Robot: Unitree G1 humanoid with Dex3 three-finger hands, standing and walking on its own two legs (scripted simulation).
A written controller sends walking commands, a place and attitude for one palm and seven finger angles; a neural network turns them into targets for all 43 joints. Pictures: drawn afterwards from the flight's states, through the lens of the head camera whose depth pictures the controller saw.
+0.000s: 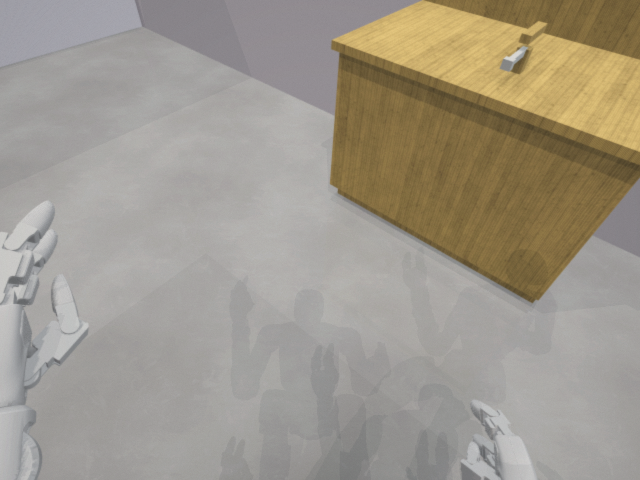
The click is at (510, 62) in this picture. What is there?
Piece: tap's lever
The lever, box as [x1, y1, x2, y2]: [500, 56, 515, 71]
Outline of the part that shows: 506,56 503,59 500,68 509,71 512,68 515,59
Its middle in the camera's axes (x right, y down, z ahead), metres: +0.52 -0.49 +1.08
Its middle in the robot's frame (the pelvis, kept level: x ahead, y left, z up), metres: +1.17 -0.45 +0.03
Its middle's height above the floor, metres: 0.80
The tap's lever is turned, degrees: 0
